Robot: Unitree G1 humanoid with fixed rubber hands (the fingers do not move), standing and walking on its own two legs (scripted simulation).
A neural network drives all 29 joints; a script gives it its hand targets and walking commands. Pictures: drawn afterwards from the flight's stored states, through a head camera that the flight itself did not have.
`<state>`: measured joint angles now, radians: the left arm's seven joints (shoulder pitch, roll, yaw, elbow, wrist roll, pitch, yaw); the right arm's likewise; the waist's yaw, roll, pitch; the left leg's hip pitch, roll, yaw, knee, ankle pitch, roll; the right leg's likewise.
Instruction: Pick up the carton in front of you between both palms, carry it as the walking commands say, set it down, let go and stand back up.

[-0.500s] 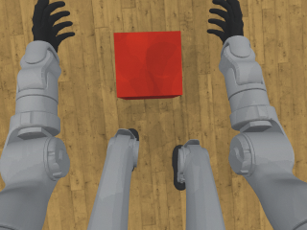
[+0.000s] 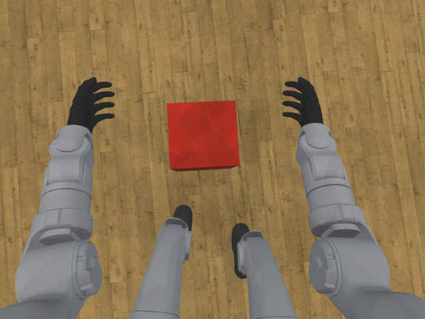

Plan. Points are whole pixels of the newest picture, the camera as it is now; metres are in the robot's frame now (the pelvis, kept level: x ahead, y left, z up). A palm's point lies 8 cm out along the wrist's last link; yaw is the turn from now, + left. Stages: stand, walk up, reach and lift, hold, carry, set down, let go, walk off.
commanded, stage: let go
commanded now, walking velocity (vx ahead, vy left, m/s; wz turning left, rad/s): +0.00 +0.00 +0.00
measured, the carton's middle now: (202, 140) +0.46 +0.06 -0.54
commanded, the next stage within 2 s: stand in 1.10 s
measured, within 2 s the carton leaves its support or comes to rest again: neither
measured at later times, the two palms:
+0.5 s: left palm (48, 229) +0.25 +0.24 +0.01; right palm (395, 219) +0.30 -0.22 +0.00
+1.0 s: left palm (55, 254) +0.23 +0.21 +0.04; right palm out of the picture +0.25 -0.25 +0.04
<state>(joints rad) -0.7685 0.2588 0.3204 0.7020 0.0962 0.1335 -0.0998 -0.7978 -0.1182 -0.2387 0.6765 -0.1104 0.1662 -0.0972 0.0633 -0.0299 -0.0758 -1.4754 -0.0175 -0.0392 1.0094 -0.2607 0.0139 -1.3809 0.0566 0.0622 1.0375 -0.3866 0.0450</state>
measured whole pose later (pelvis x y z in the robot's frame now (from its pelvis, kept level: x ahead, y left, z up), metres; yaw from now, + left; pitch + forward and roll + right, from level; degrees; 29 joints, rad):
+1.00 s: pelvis +0.08 -0.03 +0.11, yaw +2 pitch -4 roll +1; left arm 0.22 0.22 0.05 0.41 0.02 0.13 -0.07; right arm 0.21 -0.19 -0.04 0.43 -0.01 0.12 0.06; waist 0.00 -0.03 0.10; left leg -0.13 -0.02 -0.04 0.42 -0.22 -0.02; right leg -0.05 0.02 0.06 0.45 -0.33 -0.02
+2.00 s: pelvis +0.08 +0.00 +0.11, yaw +1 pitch -2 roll +0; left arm 0.20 0.37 0.01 0.86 0.03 0.00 0.03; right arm 0.13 -0.34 -0.02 0.94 -0.03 0.00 -0.02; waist 0.00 -0.03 0.02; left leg -0.18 -0.03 -0.02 0.45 -0.24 0.02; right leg -0.07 0.00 0.07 0.41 -0.31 0.02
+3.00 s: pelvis +0.06 -0.01 +0.11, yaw +3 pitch -2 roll +0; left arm 0.15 0.40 0.00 1.01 0.02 -0.01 0.01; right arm 0.10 -0.38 0.00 1.06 -0.01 -0.01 -0.01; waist 0.00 -0.02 0.03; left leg -0.17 -0.02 -0.05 0.38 -0.17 0.01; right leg -0.05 0.00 0.04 0.34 -0.25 0.02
